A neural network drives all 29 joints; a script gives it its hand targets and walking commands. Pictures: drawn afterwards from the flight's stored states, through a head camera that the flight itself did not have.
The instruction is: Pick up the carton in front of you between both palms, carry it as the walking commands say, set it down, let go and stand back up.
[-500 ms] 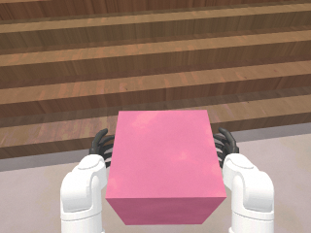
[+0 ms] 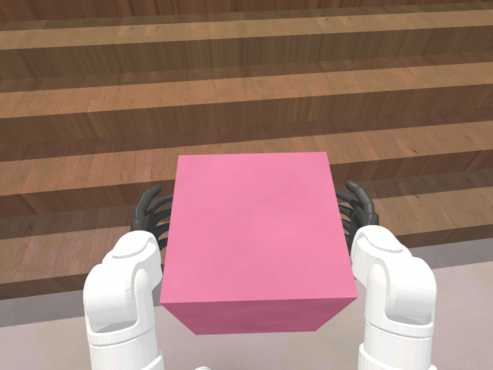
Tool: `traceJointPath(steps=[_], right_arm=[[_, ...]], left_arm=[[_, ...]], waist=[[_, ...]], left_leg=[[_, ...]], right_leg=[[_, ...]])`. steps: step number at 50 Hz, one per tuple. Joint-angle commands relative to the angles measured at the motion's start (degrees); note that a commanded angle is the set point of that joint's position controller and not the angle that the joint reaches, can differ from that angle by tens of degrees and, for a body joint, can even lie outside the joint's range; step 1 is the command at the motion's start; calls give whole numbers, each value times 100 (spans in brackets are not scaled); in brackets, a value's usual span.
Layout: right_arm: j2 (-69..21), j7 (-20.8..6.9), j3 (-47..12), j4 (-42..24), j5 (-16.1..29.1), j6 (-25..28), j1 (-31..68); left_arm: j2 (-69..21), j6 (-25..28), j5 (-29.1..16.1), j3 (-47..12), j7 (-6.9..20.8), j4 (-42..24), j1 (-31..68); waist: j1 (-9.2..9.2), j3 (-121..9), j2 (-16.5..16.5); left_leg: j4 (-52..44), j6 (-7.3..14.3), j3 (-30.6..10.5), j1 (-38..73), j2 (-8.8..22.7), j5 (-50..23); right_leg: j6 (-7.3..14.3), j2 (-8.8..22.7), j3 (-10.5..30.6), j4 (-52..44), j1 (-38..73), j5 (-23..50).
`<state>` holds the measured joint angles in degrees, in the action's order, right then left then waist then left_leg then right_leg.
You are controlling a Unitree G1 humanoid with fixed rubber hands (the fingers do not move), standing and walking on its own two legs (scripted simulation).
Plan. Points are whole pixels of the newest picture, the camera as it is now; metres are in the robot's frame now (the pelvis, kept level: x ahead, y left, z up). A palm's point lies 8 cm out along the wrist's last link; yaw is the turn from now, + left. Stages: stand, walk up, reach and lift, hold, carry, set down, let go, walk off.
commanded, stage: carry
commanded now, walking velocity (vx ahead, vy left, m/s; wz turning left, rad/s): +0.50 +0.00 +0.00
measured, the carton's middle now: (254, 252) +0.29 +0.00 +0.04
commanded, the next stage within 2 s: none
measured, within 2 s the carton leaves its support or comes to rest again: neither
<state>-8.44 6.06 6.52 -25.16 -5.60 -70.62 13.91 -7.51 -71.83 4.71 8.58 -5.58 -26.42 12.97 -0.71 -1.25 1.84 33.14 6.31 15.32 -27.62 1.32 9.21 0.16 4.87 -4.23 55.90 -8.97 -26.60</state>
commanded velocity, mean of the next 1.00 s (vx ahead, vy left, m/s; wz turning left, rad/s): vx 0.50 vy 0.00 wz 0.00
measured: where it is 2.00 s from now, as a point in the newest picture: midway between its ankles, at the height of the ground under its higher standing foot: (216, 100)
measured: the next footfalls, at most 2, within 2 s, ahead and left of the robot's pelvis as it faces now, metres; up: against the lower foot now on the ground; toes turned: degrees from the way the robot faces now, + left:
right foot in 0.42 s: +0.44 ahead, -0.09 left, +0.00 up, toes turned -6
left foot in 0.92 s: +0.81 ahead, +0.11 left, +0.14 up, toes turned +6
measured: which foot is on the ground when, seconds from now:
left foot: down 0.00-0.44, up 0.46-0.90, down 0.92-1.00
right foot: up 0.00-0.40, down 0.42-0.92, up 0.94-1.00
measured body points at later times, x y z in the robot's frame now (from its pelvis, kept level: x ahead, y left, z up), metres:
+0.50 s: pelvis +0.31 -0.02 +0.00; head +0.36 -0.03 +0.44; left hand +0.70 +0.15 +0.14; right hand +0.72 -0.15 +0.14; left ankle +0.14 +0.08 -0.64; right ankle +0.40 -0.08 -0.72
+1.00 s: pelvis +0.66 +0.04 +0.06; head +0.75 +0.02 +0.50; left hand +1.07 +0.16 +0.17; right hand +1.05 -0.14 +0.17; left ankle +0.77 +0.10 -0.57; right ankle +0.47 -0.09 -0.50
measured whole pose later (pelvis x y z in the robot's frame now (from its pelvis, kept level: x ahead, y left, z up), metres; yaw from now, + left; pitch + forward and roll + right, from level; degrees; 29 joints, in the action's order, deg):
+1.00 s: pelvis +0.66 +0.04 +0.06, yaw +1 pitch +4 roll +3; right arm -3.4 8.6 13.5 -3.6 -5.3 -71.3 44.7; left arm -0.7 -73.3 2.2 18.3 -6.4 -5.6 43.4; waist -5.9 8.3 1.7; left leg 63.6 11.1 11.8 -47.0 -2.0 21.7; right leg 2.5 -3.3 7.0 84.0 -22.0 -14.9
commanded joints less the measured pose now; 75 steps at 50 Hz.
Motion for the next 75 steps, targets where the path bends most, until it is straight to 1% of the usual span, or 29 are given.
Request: traceJointPath(steps=[1, 5, 16, 20, 21, 22, 23, 28, 33, 38, 42, 43, 44, 45, 46, 47, 48, 51, 53, 57, 61, 64, 65, 67, 69, 70, 71, 72, 75], right_arm=[[-4434, -1344, -3984, -526, 2391, -181, 2958], [-4201, -1361, -4066, -486, 2616, -266, 3930], [-4245, -1392, -3283, 1761, 2830, -529, 5968], [-4584, -1311, -3065, 2290, 2897, -490, 6946], [-4621, -1279, -2988, 2403, 2891, -476, 7144], [-4661, -1247, -2899, 2542, 2850, -482, 7303], [-4813, -1197, -2750, 2676, 2799, -495, 7268], [-5203, -918, -2483, 2195, 2599, -380, 8000], [-4997, -751, -2502, 1848, 2149, -290, 7357], [-4599, -761, -2839, 1505, 1825, -247, 7009], [-4331, -812, -2890, 1744, 1771, -279, 6861], [-4273, -812, -2932, 1880, 1801, -301, 6750], [-4319, -831, -2998, 1899, 1849, -317, 6679], [-4479, -869, -3095, 1733, 1988, -278, 6930], [-4683, -902, -3227, 1628, 2172, -242, 6995], [-4815, -969, -3337, 1568, 2372, -206, 6979], [-5061, -1044, -3453, 1810, 2585, -155, 6778], [-5713, -1256, -3799, 1342, 3221, -50, 7595], [-5893, -1287, -3915, 1269, 3454, -12, 7723], [-5741, -1350, -3847, 1353, 3605, -10, 7800], [-5237, -1433, -3390, 1948, 3468, -208, 7724], [-4993, -1503, -2972, 2512, 3454, -383, 7783], [-4902, -1508, -2805, 2657, 3414, -449, 7831], [-4805, -1473, -2432, 2925, 3244, -637, 7881], [-4692, -1432, -2211, 3008, 3017, -786, 7980], [-4613, -1407, -2087, 3068, 2849, -828, 7964], [-4817, -1390, -1939, 3166, 2693, -868, 7808], [-4526, -1351, -1763, 3301, 2424, -880, 7478], [-4515, -1181, -1455, 3037, 2017, -820, 7919]], left_arm=[[-4301, -119, -2374, -4233, 1381, -666, 3397], [-4192, -149, -2269, -4206, 1228, -297, 4041], [-4324, -444, -2354, -3508, 1092, 1818, 6078], [-4596, -394, -2521, -3190, 1122, 2438, 6936], [-4612, -365, -2544, -3058, 1136, 2582, 7017], [-4576, -347, -2585, -2888, 1145, 2754, 7132], [-4522, -308, -2582, -2800, 1137, 2849, 7285], [-5551, -209, -3143, -2933, 1179, 1934, 8555], [-5416, -175, -2950, -3013, 1060, 1367, 8228], [-4912, -164, -2735, -3331, 1076, 1162, 7596], [-4954, -195, -2919, -3535, 1238, 1336, 7586], [-4966, -227, -2980, -3534, 1285, 1462, 7685], [-4995, -219, -2915, -3511, 1295, 1526, 7585], [-4992, -193, -2868, -3481, 1317, 1493, 7668], [-5017, -191, -2856, -3488, 1330, 1478, 7718], [-5249, -169, -2702, -3579, 1309, 1461, 7523], [-4949, -159, -2541, -3361, 1252, 1722, 7130], [-4705, -49, -1959, -2953, 1074, 1582, 7189], [-4524, -12, -1680, -2795, 981, 1553, 7025], [-4215, 64, -1290, -2631, 874, 1972, 6489], [-3869, -67, -1172, -2566, 771, 2373, 6589], [-3572, -244, -1107, -2334, 634, 2628, 6892], [-3550, -328, -1167, -2348, 591, 2684, 7137], [-3803, -510, -1422, -2441, 556, 2862, 7470], [-4247, -623, -1926, -2623, 607, 2834, 7807], [-4428, -633, -2156, -2671, 669, 2834, 7918], [-4551, -611, -2258, -2723, 730, 2915, 7970], [-4990, -574, -2481, -2664, 801, 3074, 7696], [-5824, -427, -3287, -3050, 1049, 2204, 9278]], waist=[[-94, -2375, -802], [-70, -2241, -688], [-246, -1410, -958], [350, -2179, -861], [663, -2597, -307], [609, -2713, 907], [480, -3314, 1764], [453, -3185, 272], [508, -3278, 227], [1090, -2870, 383], [531, -1966, 40], [277, -2101, 27], [-140, -2664, 996], [-894, -3507, 1488], [-1556, -4013, 685], [-1090, -4506, -1591], [-952, -5412, -2049], [-558, -3971, -449], [-733, -3387, -463], [-609, -2826, 164], [-839, -2505, -612], [-375, -1701, -321], [-360, -1428, -485], [93, -2127, -1346], [960, -3118, -1777], [1269, -3502, -1074], [1024, -4352, 1034], [836, -4815, 1050], [545, -3111, -351]], left_leg=[[-1626, 626, -3394, 3983, 2004, -482], [-1741, 259, -1945, 3152, 1553, -1178], [-1548, 213, -882, 3213, 1054, -2357], [578, -158, -208, 2809, 793, -3656], [1837, -277, -211, 2017, 526, -2469], [3030, -397, -522, 751, 150, 573], [4331, -475, -1116, -787, -499, 2154], [5412, -219, -1570, -1874, 114, 1119], [5360, -249, -1317, -3131, 214, 1141], [8314, 99, -1377, -6345, 319, 2883], [5288, 75, -902, -4334, 460, 2572], [3804, 135, -84, -1780, -126, 1575], [3441, 202, 160, 146, -604, 679], [2836, 226, -102, 1377, -625, 68], [1232, 109, -502, 2360, -842, -317], [276, 978, -3477, 4214, 910, -3916], [-76, 1884, -5830, 4748, 1723, -4670], [54, 1154, -4467, 4242, 1374, -2805], [-302, 992, -4109, 4136, 1189, -1395], [-643, 940, -3439, 4357, 1350, -2615], [-920, 1175, -3396, 5262, 1572, -2847], [-1992, 891, -2602, 3400, 1008, -1979], [-2532, 863, -2127, 2401, 806, -2464], [-1779, 729, -1147, 1301, 658, -7132], [368, 446, -897, 2116, 784, -8709], [2072, 242, -1007, 1713, 533, -7242], [5258, -499, -1349, -420, -730, -644], [7507, -365, -2403, -659, -885, 238], [7682, 133, -2464, -2280, -150, 152]], right_leg=[[284, -38, 498, 2218, -2945, 386], [210, 118, 241, 915, -2562, 951], [242, -294, -515, -2013, -2688, 2362], [474, -832, -934, -2683, -413, 2528], [407, -595, -679, -2784, 865, 2418], [490, 788, 1236, -2514, 1801, 3630], [1521, 1642, 3429, -3244, 2837, 2640], [1341, 1213, 2043, -3052, 2279, 3739], [1324, 1063, 1526, -2637, 2924, 4731], [1768, 1596, 2231, -2691, 4580, 5070], [1072, 779, 786, -3905, 2382, 4778], [1053, 236, -118, -3941, 662, 7801], [1019, 323, -145, -3148, -48, 10098], [890, 584, -100, -1875, 219, 10995], [571, 231, -263, 251, 336, 9897], [97, -980, 456, 2765, -1480, 1530], [108, -1687, 1483, 5029, -2324, 880], [366, -944, 1262, 4955, -3697, 1091], [523, -789, 1045, 5179, -4436, 800], [524, -391, 546, 3683, -5021, 237], [735, -284, 139, 5637, -7260, -464], [620, 2, -327, 3709, -6098, -214], [621, -98, -557, 2584, -4880, -35], [827, -831, -1197, 1439, -1967, 1231], [711, -1021, -1092, -244, -664, 1821], [619, -971, -641, -1677, 623, 2620], [2039, 1527, 3404, -2533, 2463, 5933], [2571, 1728, 4640, -2950, 2137, 5591], [1653, 1487, 3475, -2796, 1218, 1609]])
